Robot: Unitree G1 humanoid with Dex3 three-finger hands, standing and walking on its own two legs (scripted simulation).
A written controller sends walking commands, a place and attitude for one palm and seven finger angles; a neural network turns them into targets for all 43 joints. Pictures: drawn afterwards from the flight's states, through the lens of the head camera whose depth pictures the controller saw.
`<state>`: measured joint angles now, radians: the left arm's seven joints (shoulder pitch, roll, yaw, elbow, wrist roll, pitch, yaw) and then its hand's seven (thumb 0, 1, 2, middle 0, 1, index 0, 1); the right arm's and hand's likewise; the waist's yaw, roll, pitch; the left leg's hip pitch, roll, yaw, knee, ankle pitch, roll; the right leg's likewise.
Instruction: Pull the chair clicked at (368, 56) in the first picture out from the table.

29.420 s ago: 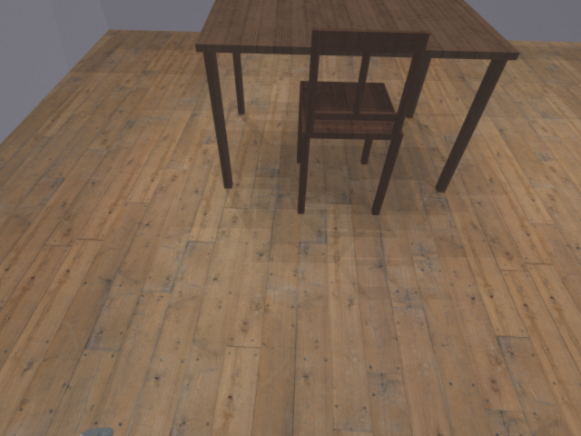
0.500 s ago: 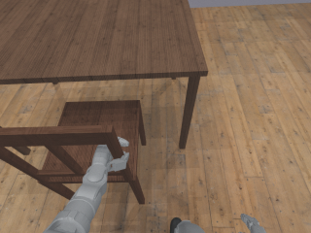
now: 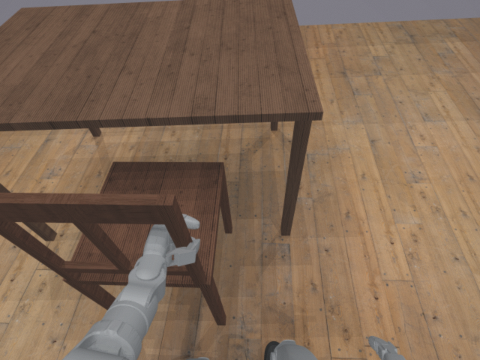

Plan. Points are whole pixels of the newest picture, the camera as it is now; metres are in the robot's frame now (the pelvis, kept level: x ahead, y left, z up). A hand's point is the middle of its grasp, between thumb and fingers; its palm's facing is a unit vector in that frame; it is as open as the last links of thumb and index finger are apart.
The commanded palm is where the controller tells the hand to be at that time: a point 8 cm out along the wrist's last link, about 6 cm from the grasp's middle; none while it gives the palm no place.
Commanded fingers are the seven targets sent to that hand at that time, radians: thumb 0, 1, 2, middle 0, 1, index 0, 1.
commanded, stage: step backward, pulling the chair out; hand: left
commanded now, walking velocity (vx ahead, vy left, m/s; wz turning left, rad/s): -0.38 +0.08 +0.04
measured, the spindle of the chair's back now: (106, 245) +0.35 +0.30 -0.08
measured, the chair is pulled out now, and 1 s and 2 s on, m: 0.19 0.28 0.39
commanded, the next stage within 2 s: none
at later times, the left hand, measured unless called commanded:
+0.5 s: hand (190, 269) +0.28 +0.11 -0.05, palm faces +0.00 -0.99 -0.17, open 6.1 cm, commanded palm +0.27 +0.16 -0.05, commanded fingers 0.00 0.90 0.90 -0.50 -1.45 -0.50 -1.45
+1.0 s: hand (184, 301) +0.23 +0.11 -0.05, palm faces -0.06 -0.99 -0.15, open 6.1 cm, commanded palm +0.20 +0.16 -0.04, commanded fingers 0.00 0.90 0.90 -0.50 -1.45 -0.50 -1.45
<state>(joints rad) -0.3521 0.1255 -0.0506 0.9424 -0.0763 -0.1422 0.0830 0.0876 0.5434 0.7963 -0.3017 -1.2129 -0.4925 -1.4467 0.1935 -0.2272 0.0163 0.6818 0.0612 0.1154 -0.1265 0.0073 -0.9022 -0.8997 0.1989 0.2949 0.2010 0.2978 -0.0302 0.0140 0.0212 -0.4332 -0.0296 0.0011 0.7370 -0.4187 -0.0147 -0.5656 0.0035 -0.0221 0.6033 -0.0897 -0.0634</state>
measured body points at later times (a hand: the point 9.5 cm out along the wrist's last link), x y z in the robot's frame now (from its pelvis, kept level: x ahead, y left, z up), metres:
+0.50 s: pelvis -0.05 +0.00 +0.00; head +0.00 -0.03 +0.45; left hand +0.28 +0.16 -0.03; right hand +0.09 -0.25 -0.13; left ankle -0.08 +0.13 -0.69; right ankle +0.14 -0.08 -0.72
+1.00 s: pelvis -0.11 +0.01 +0.01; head -0.05 +0.00 +0.45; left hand +0.23 +0.16 -0.03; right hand +0.02 -0.25 -0.12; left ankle -0.12 +0.14 -0.72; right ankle +0.04 -0.08 -0.72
